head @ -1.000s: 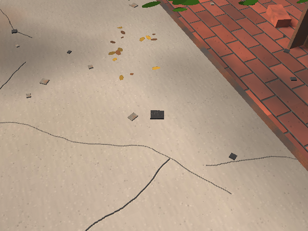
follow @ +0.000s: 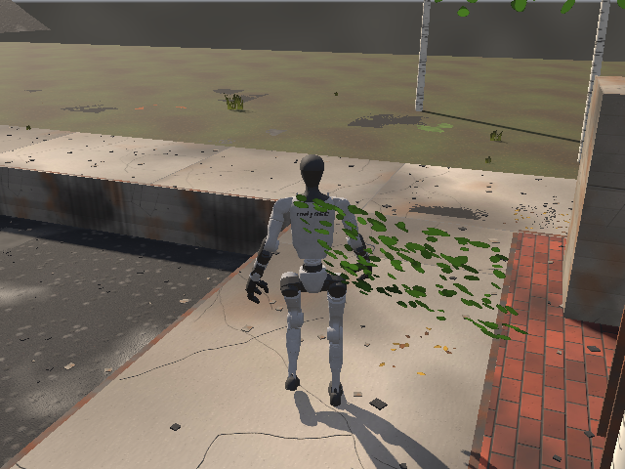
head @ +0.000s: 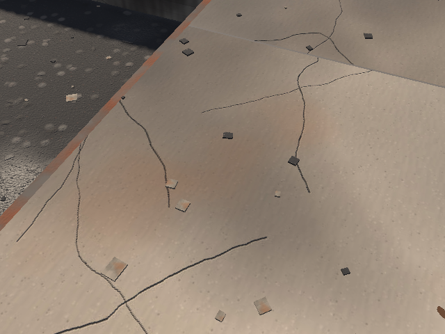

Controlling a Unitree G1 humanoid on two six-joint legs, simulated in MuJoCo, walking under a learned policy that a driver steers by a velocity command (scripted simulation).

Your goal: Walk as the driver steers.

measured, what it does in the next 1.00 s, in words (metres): walks ahead, turning right: left foot, then right foot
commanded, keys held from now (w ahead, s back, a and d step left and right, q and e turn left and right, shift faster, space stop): w+e+shift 0.80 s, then w+shift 0.02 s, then w+q+shift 0.18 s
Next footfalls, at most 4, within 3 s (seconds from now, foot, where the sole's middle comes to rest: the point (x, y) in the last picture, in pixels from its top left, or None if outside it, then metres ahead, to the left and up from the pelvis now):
0.22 left None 0.39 0.11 -0.77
0.66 right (299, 257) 0.75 -0.18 -0.77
1.10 left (326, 157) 1.20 -0.32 -0.77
1.50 right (391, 112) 1.48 -0.63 -0.77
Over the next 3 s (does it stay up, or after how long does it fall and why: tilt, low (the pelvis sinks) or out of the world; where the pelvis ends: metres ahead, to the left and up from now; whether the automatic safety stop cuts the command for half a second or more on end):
stays up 1.46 -0.53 0.00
